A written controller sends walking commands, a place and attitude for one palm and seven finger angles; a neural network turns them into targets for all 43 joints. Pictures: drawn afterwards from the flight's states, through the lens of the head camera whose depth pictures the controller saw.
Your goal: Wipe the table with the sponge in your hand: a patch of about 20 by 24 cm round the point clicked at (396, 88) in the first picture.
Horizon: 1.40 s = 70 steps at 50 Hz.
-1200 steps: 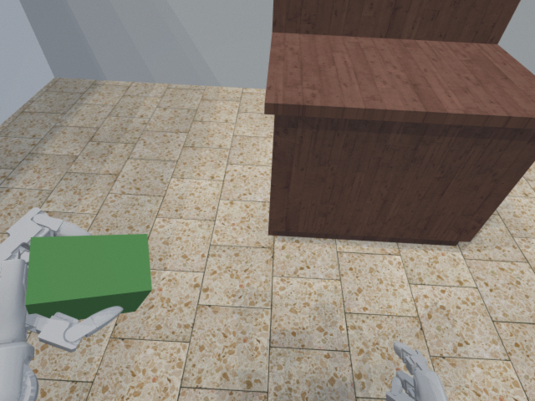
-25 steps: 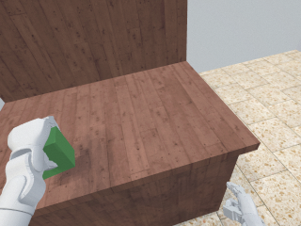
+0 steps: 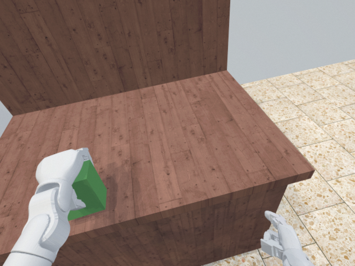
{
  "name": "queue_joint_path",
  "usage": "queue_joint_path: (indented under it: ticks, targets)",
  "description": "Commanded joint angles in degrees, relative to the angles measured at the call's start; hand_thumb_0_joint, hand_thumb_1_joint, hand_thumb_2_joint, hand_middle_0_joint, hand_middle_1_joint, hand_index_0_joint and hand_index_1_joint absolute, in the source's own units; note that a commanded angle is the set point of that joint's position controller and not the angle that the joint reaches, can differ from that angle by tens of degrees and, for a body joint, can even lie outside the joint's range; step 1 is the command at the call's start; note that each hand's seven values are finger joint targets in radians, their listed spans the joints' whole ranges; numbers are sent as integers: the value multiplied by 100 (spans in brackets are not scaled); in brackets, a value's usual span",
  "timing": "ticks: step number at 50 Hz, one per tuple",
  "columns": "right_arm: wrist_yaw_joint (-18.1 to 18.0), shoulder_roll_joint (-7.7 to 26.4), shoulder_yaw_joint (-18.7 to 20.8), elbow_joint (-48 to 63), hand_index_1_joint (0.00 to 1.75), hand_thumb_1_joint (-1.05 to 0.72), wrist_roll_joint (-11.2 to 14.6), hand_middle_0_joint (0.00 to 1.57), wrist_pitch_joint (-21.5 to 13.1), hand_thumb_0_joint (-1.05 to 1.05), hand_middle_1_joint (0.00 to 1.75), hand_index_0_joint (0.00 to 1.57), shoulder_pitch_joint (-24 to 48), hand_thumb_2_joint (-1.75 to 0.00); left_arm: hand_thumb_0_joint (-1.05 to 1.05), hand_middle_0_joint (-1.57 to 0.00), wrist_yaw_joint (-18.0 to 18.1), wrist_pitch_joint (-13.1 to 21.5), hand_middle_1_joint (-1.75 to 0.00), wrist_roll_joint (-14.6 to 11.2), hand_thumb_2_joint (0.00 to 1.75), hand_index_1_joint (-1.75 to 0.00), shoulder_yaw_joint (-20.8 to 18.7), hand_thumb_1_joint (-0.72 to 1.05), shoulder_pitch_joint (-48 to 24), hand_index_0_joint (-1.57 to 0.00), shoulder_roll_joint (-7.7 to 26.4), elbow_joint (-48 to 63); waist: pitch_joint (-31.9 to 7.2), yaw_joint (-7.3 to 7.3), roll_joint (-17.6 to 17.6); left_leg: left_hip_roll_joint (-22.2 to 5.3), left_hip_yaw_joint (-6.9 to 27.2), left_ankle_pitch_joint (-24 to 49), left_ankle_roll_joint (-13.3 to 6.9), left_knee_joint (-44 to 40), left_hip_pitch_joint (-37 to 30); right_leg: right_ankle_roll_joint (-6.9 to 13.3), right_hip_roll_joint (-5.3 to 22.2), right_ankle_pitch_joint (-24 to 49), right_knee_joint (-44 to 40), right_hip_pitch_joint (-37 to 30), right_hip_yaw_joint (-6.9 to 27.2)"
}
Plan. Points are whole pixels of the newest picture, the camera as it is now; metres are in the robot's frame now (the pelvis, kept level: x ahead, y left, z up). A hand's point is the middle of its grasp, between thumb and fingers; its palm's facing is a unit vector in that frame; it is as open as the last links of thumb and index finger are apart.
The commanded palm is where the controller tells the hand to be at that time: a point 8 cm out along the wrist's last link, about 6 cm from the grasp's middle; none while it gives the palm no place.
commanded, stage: lower the sponge onto the table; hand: left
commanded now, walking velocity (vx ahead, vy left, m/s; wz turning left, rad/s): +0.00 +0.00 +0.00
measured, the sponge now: (79, 195) +0.24 +0.29 +0.04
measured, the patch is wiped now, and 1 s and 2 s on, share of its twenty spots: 0.00 0.10 0.15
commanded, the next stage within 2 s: wipe forward along the first lane in 0.88 s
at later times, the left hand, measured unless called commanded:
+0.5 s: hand (84, 190) +0.25 +0.27 +0.06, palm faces -0.12 -0.09 -0.99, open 10.5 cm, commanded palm +0.23 +0.28 +0.14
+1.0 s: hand (76, 187) +0.25 +0.29 +0.06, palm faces -0.06 -0.07 -1.00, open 10.5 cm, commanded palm +0.24 +0.29 +0.12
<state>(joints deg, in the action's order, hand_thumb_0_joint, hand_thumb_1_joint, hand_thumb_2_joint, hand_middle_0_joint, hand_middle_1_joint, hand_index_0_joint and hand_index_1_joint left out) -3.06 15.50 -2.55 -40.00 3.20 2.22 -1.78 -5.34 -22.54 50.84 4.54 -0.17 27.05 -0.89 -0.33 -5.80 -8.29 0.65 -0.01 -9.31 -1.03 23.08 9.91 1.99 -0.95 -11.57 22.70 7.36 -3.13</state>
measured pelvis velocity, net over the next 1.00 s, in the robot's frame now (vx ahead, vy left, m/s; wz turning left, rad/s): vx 0.01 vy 0.00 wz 0.00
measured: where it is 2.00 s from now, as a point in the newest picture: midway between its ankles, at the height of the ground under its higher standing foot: outside the picture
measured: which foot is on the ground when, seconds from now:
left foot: down 0.00-1.00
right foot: down 0.00-1.00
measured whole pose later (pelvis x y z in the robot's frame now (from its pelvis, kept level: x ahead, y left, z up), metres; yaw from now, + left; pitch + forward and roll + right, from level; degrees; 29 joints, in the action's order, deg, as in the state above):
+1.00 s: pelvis +0.01 +0.00 +0.00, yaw +0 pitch -2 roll -1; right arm -4.1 15.2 -0.4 -40.9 2.6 1.0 -4.9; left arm 1.7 -11.5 53.6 1.2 2.3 27.0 -6.7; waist -0.9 -6.2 -6.3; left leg -0.1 0.2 -11.4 -0.7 26.2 12.9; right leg 2.4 -1.7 -12.9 24.4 9.7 -3.1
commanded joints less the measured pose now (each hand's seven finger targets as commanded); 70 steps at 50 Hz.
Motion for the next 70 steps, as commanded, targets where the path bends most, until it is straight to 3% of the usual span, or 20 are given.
queue_joint_path:
  ticks: [1, 3, 5, 6, 9, 17, 21, 25, 26, 28, 30, 31, 35, 41, 45, 46, 60, 62, 66, 70]
  targets:
    - [-123, 458, 153, 1070, 30, -90, -62, 20, -404, 0, 30, 20, 1037, -90, 0, -120, 180, 769, -160, 314, 130, -160, -833, 10, -1634, -120, 1506, 1526, -990, -58, 852, 112, 342, 260, -229, -245, -479, 150, -76, 36, -455, -3, 422]
    - [-175, 475, 230, 946, 30, -90, -119, 20, -442, 0, 30, 20, 894, -90, 0, -120, 474, 1152, -160, 409, 130, -160, -1144, 10, -1886, -120, 1685, 1581, -963, -104, 601, 117, 337, 361, -205, -245, -616, 201, -134, 68, -526, 56, 472]
    - [-200, 517, 280, 902, 30, -90, -154, 20, -470, 0, 30, 20, 880, -90, 0, -120, 866, 1309, -160, 530, 130, -160, -1831, 10, -1940, -120, 2360, 1813, -1129, -290, 54, 152, 405, 456, -175, -268, -655, 331, -218, 131, -496, -117, 785]
    - [-191, 372, 260, 932, 30, -90, -138, 20, -508, 0, 30, 20, 873, -90, 0, -120, 1023, 1315, -160, 535, 130, -160, -1476, 10, -2034, -120, 1806, 1761, -1171, -238, 5, 163, 348, 688, -140, -251, -642, 343, -191, 294, -428, -136, 616]
    - [-95, 493, 386, 764, 30, -90, -89, 20, -440, 0, 30, 20, 804, -90, 0, -120, 1297, 1019, -160, 332, 130, -160, -1504, 10, -1480, -120, 1604, 1174, -1065, -249, 83, 123, 273, 905, -71, -190, -615, 338, -154, 556, -497, -84, 689]
    - [-45, 597, 290, 886, 30, -90, 30, 20, -307, 0, 30, 20, 1091, -90, 0, -120, 502, 186, -160, 75, 130, -160, -354, 10, -984, -120, 787, 710, -858, 47, 732, 148, 233, 481, -182, -157, -368, 154, -41, 473, -500, -4, 563]
    - [-123, 529, 267, 1013, 30, -90, -40, 20, -435, 0, 30, 20, 948, -90, 0, -120, 344, 764, -160, 216, 130, -160, -566, 10, -1401, -120, 1185, 1208, -1075, 55, 775, 172, 252, 456, -264, -22, -503, 134, -54, 431, -446, 25, 524]
    - [-175, 552, 367, 913, 30, -90, -138, 20, -509, 0, 30, 20, 744, -90, 0, -120, 781, 1453, -160, 341, 130, -160, -1560, 10, -1160, -120, 1973, 1503, -1163, -172, 426, 199, 325, 785, -221, 10, -650, 251, -150, 734, -408, -39, 742]
    - [-174, 449, 360, 927, 30, -90, -134, 20, -525, 0, 30, 20, 718, -90, 0, -120, 888, 1468, -160, 304, 130, -160, -1338, 10, -984, -120, 1519, 1303, -1036, -158, 590, 198, 253, 824, -216, 43, -573, 220, -113, 747, -389, 29, 588]
    - [-109, 539, 434, 833, 30, -90, -111, 20, -482, 0, 30, 20, 660, -90, 0, -120, 1038, 1388, -160, 257, 130, -160, -1400, 10, -725, -120, 1402, 972, -815, -166, 600, 162, 238, 861, -163, 33, -467, 234, -110, 829, -430, 155, 628]
    - [-69, 609, 431, 808, 30, -90, -91, 20, -396, 0, 30, 20, 764, -90, 0, -120, 1152, 1127, -160, 268, 130, -160, -1627, 10, -658, -120, 1669, 859, -799, -229, 370, 174, 257, 737, -117, -35, -371, 285, -126, 646, -432, 107, 822]
    - [-49, 569, 418, 851, 30, -90, -68, 20, -376, 0, 30, 20, 788, -90, 0, -120, 1160, 999, -160, 250, 130, -160, -1333, 10, -716, -120, 1325, 759, -819, -182, 438, 174, 190, 773, -123, -3, -278, 255, -91, 728, -383, 64, 676]
    - [-92, 639, 384, 833, 30, -90, -28, 20, -335, 0, 30, 20, 936, -90, 0, -120, 1043, 708, -160, 268, 130, -160, -1153, 10, -1017, -120, 1433, 695, -812, -47, 397, 204, 225, 464, -149, -41, -289, 217, -111, 346, -466, 182, 745]
    - [-181, 518, 368, 849, 30, -90, -58, 20, -461, 0, 30, 20, 750, -90, 0, -120, 838, 1036, -160, 253, 130, -160, -705, 10, -1093, -120, 1019, 564, -915, 75, 640, 194, 232, 347, -228, 44, -347, 158, -109, 279, -443, 290, 516]
    - [-157, 634, 429, 794, 30, -90, -48, 20, -428, 0, 30, 20, 658, -90, 0, -120, 845, 1166, -160, 271, 130, -160, -1077, 10, -979, -120, 1367, 357, -851, 12, 746, 182, 273, 268, -194, 26, -239, 188, -144, 243, -429, 335, 640]
    - [-146, 558, 406, 872, 30, -90, -45, 20, -436, 0, 30, 20, 665, -90, 0, -120, 850, 1182, -160, 255, 130, -160, -818, 10, -923, -120, 993, 372, -948, -5, 741, 184, 245, 361, -198, 34, -192, 169, -115, 348, -349, 264, 478]
    - [-186, 715, 440, 666, 30, -90, 13, 20, -268, 0, 30, 20, 431, -90, 0, -120, 987, 1017, -160, 478, 130, -160, -922, 10, -1881, -120, 1362, -707, -807, 131, 781, 193, 248, -114, -168, 31, 141, 184, -171, -127, -315, 642, 483]
    - [-187, 663, 431, 669, 30, -90, 43, 20, -267, 0, 30, 20, 369, -90, 0, -120, 952, 1000, -160, 488, 130, -160, -552, 10, -2046, -120, 962, -941, -891, 188, 824, 200, 223, -86, -175, 84, 147, 161, -156, -88, -265, 694, 363]
    - [-179, 682, 422, 707, 30, -90, 59, 20, -225, 0, 30, 20, 254, -90, 0, -120, 887, 1012, -160, 482, 130, -160, -429, 10, -2354, -120, 910, -1253, -936, 239, 828, 195, 258, -184, -178, 100, 255, 167, -165, -119, -211, 736, 326]
    - [-171, 790, 470, 664, 30, -90, 49, 20, -162, 0, 30, 20, 121, -90, 0, -120, 867, 1110, -160, 474, 130, -160, -818, 10, -2254, -120, 1344, -1586, -996, 181, 972, 198, 249, -95, -188, 188, 376, 172, -174, 49, -192, 671, 443]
